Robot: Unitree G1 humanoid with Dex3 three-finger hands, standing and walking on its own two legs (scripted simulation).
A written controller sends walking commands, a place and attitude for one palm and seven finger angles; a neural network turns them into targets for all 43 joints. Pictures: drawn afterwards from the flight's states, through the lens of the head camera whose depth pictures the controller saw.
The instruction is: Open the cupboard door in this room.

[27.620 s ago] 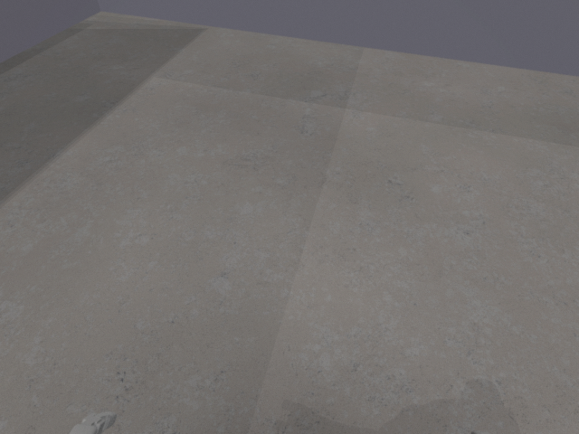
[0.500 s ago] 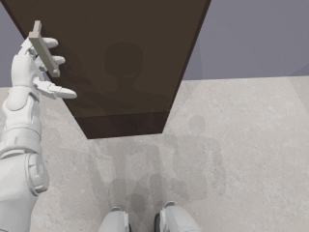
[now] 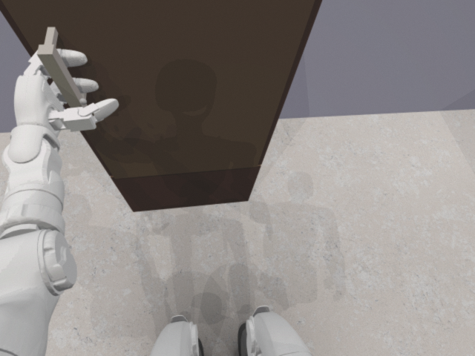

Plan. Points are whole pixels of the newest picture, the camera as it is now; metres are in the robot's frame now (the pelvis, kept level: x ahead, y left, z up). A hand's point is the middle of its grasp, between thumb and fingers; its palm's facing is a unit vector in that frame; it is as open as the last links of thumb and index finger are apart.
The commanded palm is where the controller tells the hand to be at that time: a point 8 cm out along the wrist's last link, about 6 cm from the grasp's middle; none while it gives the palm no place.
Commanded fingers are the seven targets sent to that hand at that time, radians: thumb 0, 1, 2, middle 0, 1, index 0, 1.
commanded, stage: close the thumb around the handle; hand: left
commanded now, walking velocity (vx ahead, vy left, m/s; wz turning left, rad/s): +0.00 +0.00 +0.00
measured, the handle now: (67, 75) +0.56 +0.24 +0.08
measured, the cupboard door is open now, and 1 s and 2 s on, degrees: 0 19 42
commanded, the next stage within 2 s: pull the door open along its arc in 0.32 s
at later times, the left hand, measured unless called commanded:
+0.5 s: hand (83, 106) +0.50 +0.21 +0.07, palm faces +0.06 -1.00 -0.02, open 5.5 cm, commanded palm +0.47 +0.25 +0.07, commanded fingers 0.00 0.90 0.90 -0.40 -1.35 -0.40 -1.35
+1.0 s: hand (104, 172) +0.38 +0.17 +0.07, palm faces +0.14 -0.99 +0.03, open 5.7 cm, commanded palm +0.33 +0.22 +0.07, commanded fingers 0.00 0.90 0.90 -0.40 -1.35 -0.40 -1.35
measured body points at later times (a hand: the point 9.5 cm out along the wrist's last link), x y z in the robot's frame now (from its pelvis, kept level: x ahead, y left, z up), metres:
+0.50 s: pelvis +0.00 +0.00 +0.00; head +0.13 +0.02 +0.43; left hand +0.49 +0.26 +0.07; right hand +0.01 -0.27 -0.11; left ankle +0.00 +0.07 -0.66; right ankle +0.02 -0.11 -0.66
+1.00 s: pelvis +0.01 -0.01 +0.02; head +0.09 -0.01 +0.47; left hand +0.37 +0.22 +0.07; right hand +0.12 -0.26 -0.09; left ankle +0.00 +0.07 -0.66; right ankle +0.02 -0.11 -0.66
